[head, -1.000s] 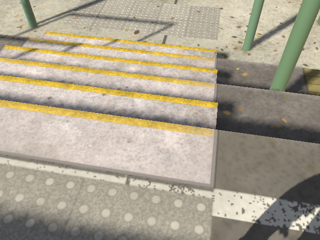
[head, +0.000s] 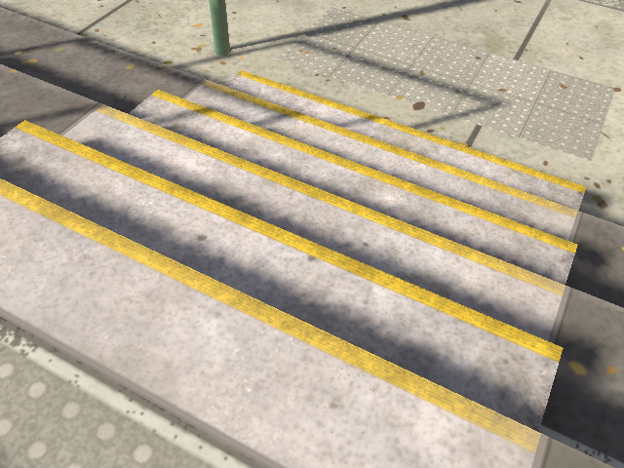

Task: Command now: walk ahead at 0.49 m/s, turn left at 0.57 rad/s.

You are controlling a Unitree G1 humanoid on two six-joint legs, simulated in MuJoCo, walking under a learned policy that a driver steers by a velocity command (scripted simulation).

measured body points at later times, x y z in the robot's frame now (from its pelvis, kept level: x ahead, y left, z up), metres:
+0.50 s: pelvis +0.27 -0.06 +0.01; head +0.28 -0.05 +0.46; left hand +0.20 +0.17 -0.13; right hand +0.45 -0.25 -0.11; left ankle +0.35 +0.11 -0.68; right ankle +0.26 -0.15 -0.74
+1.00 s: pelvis +0.52 +0.05 +0.01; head +0.53 +0.06 +0.46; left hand +0.59 +0.30 -0.13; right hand +0.52 -0.18 -0.13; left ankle +0.49 +0.13 -0.74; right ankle +0.63 -0.10 -0.67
